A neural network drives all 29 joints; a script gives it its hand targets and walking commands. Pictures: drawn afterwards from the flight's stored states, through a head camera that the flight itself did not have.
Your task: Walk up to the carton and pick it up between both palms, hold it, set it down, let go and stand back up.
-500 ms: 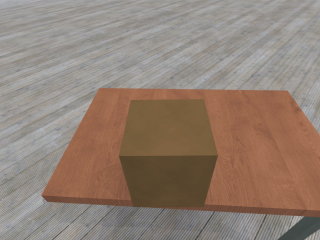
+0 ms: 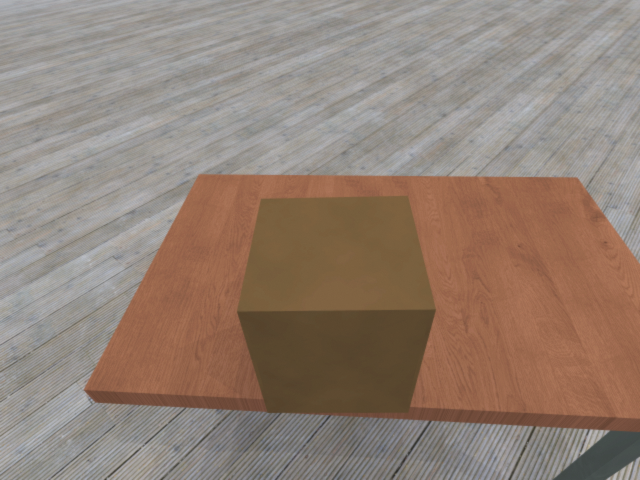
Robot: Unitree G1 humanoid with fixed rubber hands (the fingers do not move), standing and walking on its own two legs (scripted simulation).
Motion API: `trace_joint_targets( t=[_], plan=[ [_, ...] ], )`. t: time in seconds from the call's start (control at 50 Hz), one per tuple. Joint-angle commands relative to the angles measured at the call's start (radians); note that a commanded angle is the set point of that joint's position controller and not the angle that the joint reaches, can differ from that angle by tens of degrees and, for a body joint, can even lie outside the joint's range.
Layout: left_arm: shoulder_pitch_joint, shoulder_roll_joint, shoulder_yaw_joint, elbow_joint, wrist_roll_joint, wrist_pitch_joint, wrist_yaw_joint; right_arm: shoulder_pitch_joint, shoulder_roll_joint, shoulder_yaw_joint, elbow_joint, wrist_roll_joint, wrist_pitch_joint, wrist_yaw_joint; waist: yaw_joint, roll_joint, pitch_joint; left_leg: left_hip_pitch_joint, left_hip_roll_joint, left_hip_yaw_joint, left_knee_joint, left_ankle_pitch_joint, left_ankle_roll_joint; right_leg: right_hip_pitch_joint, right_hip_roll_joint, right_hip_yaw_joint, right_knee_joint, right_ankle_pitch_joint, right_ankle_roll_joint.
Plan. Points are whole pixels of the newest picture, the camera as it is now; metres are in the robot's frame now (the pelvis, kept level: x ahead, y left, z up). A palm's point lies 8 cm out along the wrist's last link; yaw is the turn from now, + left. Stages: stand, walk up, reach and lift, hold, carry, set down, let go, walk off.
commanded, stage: stand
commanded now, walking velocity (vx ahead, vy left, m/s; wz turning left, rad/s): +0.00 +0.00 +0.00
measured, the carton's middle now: (335, 307) +0.38 +0.01 +0.02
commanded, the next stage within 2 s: none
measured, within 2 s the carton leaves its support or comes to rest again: neither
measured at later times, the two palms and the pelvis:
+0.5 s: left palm out of the picture +0.07 +0.28 -0.11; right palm out of the picture +0.10 -0.26 -0.10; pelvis +0.00 +0.00 +0.00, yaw +0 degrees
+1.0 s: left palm out of the picture +0.09 +0.28 -0.11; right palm out of the picture +0.10 -0.26 -0.10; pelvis +0.00 +0.00 +0.00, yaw +0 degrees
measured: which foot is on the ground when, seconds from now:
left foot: down 0.00-1.00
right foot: down 0.00-1.00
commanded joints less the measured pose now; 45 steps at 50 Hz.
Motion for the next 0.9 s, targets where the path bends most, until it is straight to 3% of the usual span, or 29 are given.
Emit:
trace_joint_targets(
  t=[0.0, 0.02, 0.04, 0.08, 0.1, 0.12, 0.16, 0.18, 0.2, 0.22, 0.24, 0.3, 0.32, 0.34, 0.36, 0.4, 0.52, 0.54, 0.56, 0.58, 0.6, 0.62, 0.66, 0.72, 0.76, 0.78, 0.84, 0.86, 0.88],
  plan=[
    [-0.097, 0.247, 0.066, -0.059, 0.080, -0.030, -0.006, -0.052, -0.266, -0.043, 0.039, -0.072, -0.027, -0.022, -0.006, 0.050, 0.024, 0.014, 0.081, -0.051, -0.127, 0.069, 0.052, 0.022, -0.143, 0.164, -0.148, 0.065, -0.029],
    [-0.084, 0.254, 0.070, -0.065, 0.085, -0.032, -0.004, -0.030, -0.256, -0.032, 0.047, -0.076, -0.028, -0.023, -0.003, 0.043, 0.016, 0.015, 0.091, -0.064, -0.122, 0.046, 0.060, 0.028, -0.146, 0.172, -0.152, 0.071, -0.040],
    [-0.093, 0.256, 0.067, -0.059, 0.081, -0.026, 0.000, -0.054, -0.254, -0.031, 0.044, -0.081, -0.025, -0.020, -0.006, 0.031, 0.053, -0.025, 0.090, -0.068, -0.140, 0.042, 0.054, 0.022, -0.132, 0.146, -0.142, 0.088, -0.022],
    [-0.081, 0.256, 0.067, -0.057, 0.081, -0.026, 0.005, -0.048, -0.260, -0.031, 0.052, -0.076, -0.022, -0.025, 0.002, 0.072, 0.048, -0.010, 0.094, -0.063, -0.126, 0.052, 0.055, 0.015, -0.143, 0.161, -0.149, 0.063, -0.024],
    [-0.107, 0.267, 0.061, -0.072, 0.077, -0.026, 0.001, -0.047, -0.269, -0.038, 0.052, -0.066, -0.019, -0.027, -0.012, 0.038, 0.072, -0.021, 0.094, -0.072, -0.141, 0.034, 0.060, 0.003, -0.150, 0.172, -0.152, 0.053, -0.034],
    [-0.085, 0.252, 0.071, -0.068, 0.082, -0.029, 0.005, -0.038, -0.232, -0.022, 0.041, -0.075, -0.024, -0.024, -0.003, 0.028, 0.025, 0.024, 0.097, -0.069, -0.134, 0.032, 0.062, 0.015, -0.145, 0.169, -0.151, 0.028, -0.033],
    [-0.080, 0.257, 0.067, -0.060, 0.080, -0.026, 0.003, -0.062, -0.253, -0.038, 0.031, -0.077, -0.030, -0.023, 0.003, 0.051, 0.037, -0.021, 0.095, -0.089, -0.153, 0.029, 0.066, 0.051, -0.146, 0.160, -0.137, 0.068, -0.029],
    [-0.076, 0.231, 0.057, -0.050, 0.075, -0.021, 0.003, -0.099, -0.257, -0.036, 0.037, -0.082, -0.028, -0.022, 0.013, 0.085, 0.030, -0.001, 0.091, -0.064, -0.135, 0.046, 0.056, 0.040, -0.143, 0.150, -0.141, 0.105, -0.024],
    [-0.086, 0.251, 0.064, -0.061, 0.072, -0.024, -0.001, -0.046, -0.263, -0.040, 0.040, -0.069, -0.025, -0.027, 0.002, 0.012, 0.021, -0.013, 0.093, -0.088, -0.153, 0.044, 0.062, 0.039, -0.139, 0.137, -0.129, 0.071, -0.033],
    [-0.097, 0.242, 0.060, -0.069, 0.078, -0.027, -0.003, -0.071, -0.280, -0.040, 0.056, -0.075, -0.027, -0.026, 0.024, 0.060, 0.082, -0.033, 0.098, -0.076, -0.147, 0.007, 0.060, 0.013, -0.132, 0.149, -0.141, 0.047, -0.027],
    [-0.096, 0.242, 0.059, -0.066, 0.077, -0.036, -0.003, -0.045, -0.245, -0.029, 0.050, -0.072, -0.024, -0.025, 0.004, 0.018, 0.039, 0.001, 0.099, -0.081, -0.147, 0.023, 0.065, 0.022, -0.151, 0.160, -0.137, 0.043, -0.027],
    [-0.105, 0.248, 0.064, -0.065, 0.078, -0.030, 0.001, -0.074, -0.262, -0.032, 0.040, -0.075, -0.021, -0.023, 0.000, 0.104, 0.088, -0.026, 0.091, -0.055, -0.136, 0.041, 0.056, -0.003, -0.143, 0.172, -0.139, 0.061, -0.033],
    [-0.083, 0.267, 0.060, -0.063, 0.085, -0.035, -0.001, -0.047, -0.252, -0.034, 0.053, -0.075, -0.015, -0.025, -0.005, 0.024, 0.063, 0.009, 0.102, -0.082, -0.140, 0.031, 0.060, 0.001, -0.148, 0.167, -0.152, 0.046, -0.036],
    [-0.092, 0.248, 0.068, -0.063, 0.078, -0.030, 0.001, -0.047, -0.249, -0.028, 0.050, -0.076, -0.017, -0.027, 0.010, 0.032, 0.067, -0.019, 0.095, -0.064, -0.133, 0.024, 0.063, 0.016, -0.137, 0.172, -0.151, 0.039, -0.027],
    [-0.092, 0.265, 0.064, -0.058, 0.084, -0.027, 0.002, -0.041, -0.262, -0.034, 0.053, -0.078, -0.017, -0.022, -0.013, 0.022, 0.075, 0.007, 0.090, -0.067, -0.140, 0.013, 0.053, -0.013, -0.132, 0.163, -0.150, 0.036, -0.034],
    [-0.094, 0.260, 0.064, -0.057, 0.082, -0.021, 0.001, -0.070, -0.244, -0.029, 0.041, -0.070, -0.022, -0.017, 0.001, 0.035, 0.061, 0.007, 0.095, -0.075, -0.151, 0.026, 0.059, -0.001, -0.132, 0.149, -0.151, 0.008, -0.027],
    [-0.080, 0.242, 0.058, -0.058, 0.074, -0.028, -0.002, -0.052, -0.261, -0.036, 0.052, -0.074, -0.015, -0.023, -0.003, 0.051, 0.076, -0.001, 0.092, -0.066, -0.132, 0.007, 0.060, -0.019, -0.141, 0.162, -0.162, 0.016, -0.023],
    [-0.081, 0.274, 0.069, -0.048, 0.082, -0.027, 0.002, -0.031, -0.238, -0.030, 0.056, -0.067, -0.012, -0.025, -0.028, -0.007, 0.069, 0.000, 0.090, -0.081, -0.140, 0.004, 0.061, -0.021, -0.141, 0.162, -0.164, -0.009, -0.026],
    [-0.089, 0.264, 0.067, -0.061, 0.084, -0.031, 0.000, -0.042, -0.249, -0.028, 0.053, -0.075, -0.011, -0.024, 0.003, 0.019, 0.081, -0.021, 0.085, -0.055, -0.121, 0.009, 0.058, 0.015, -0.145, 0.175, -0.179, -0.003, -0.028],
    [-0.097, 0.263, 0.069, -0.070, 0.082, -0.034, 0.004, -0.049, -0.238, -0.029, 0.051, -0.070, -0.012, -0.025, 0.005, 0.019, 0.045, 0.011, 0.083, -0.065, -0.122, 0.018, 0.061, -0.007, -0.153, 0.174, -0.173, -0.015, -0.029],
    [-0.129, 0.255, 0.063, -0.075, 0.090, -0.030, 0.001, -0.043, -0.255, -0.035, 0.053, -0.077, -0.011, -0.026, -0.029, 0.044, 0.049, 0.021, 0.084, -0.063, -0.129, 0.007, 0.056, -0.012, -0.151, 0.178, -0.175, 0.008, -0.026],
    [-0.126, 0.247, 0.064, -0.077, 0.083, -0.029, 0.001, -0.069, -0.262, -0.041, 0.045, -0.073, -0.014, -0.024, -0.005, 0.018, 0.042, 0.007, 0.087, -0.077, -0.143, 0.005, 0.059, -0.008, -0.148, 0.164, -0.161, -0.011, -0.021],
    [-0.114, 0.260, 0.071, -0.070, 0.081, -0.026, 0.009, -0.048, -0.248, -0.037, 0.039, -0.077, -0.014, -0.028, -0.019, 0.042, 0.049, 0.029, 0.085, -0.069, -0.131, 0.026, 0.059, -0.009, -0.140, 0.179, -0.169, -0.012, -0.025],
    [-0.089, 0.264, 0.072, -0.062, 0.079, -0.026, 0.000, -0.049, -0.244, -0.027, 0.048, -0.072, -0.014, -0.025, -0.001, 0.081, 0.031, -0.011, 0.103, -0.072, -0.143, 0.040, 0.066, 0.054, -0.147, 0.173, -0.136, 0.048, -0.027],
    [-0.111, 0.268, 0.068, -0.066, 0.082, -0.025, 0.003, -0.060, -0.254, -0.032, 0.050, -0.075, -0.015, -0.025, -0.005, 0.017, 0.066, -0.012, 0.089, -0.063, -0.150, 0.015, 0.056, 0.022, -0.144, 0.157, -0.161, 0.029, -0.022],
    [-0.105, 0.265, 0.070, -0.056, 0.081, -0.022, 0.003, -0.065, -0.247, -0.032, 0.037, -0.074, -0.020, -0.019, 0.000, 0.043, 0.020, 0.022, 0.092, -0.060, -0.136, 0.028, 0.058, 0.039, -0.143, 0.163, -0.144, 0.046, -0.023],
    [-0.117, 0.257, 0.068, -0.051, 0.083, -0.022, 0.004, -0.064, -0.253, -0.031, 0.051, -0.077, -0.020, -0.021, 0.004, 0.017, 0.071, -0.010, 0.097, -0.071, -0.134, 0.033, 0.064, 0.018, -0.143, 0.162, -0.158, 0.043, -0.026],
    [-0.145, 0.244, 0.070, -0.064, 0.086, -0.024, -0.004, -0.063, -0.250, -0.036, 0.044, -0.071, -0.017, -0.023, -0.018, 0.028, 0.024, 0.007, 0.088, -0.062, -0.138, 0.024, 0.062, 0.027, -0.146, 0.158, -0.154, 0.020, -0.023],
    [-0.121, 0.275, 0.070, -0.060, 0.084, -0.024, -0.001, -0.066, -0.272, -0.039, 0.047, -0.079, -0.015, -0.025, 0.005, 0.019, 0.017, 0.024, 0.095, -0.074, -0.144, 0.042, 0.062, 0.039, -0.137, 0.152, -0.147, 0.038, -0.017]
  ],
)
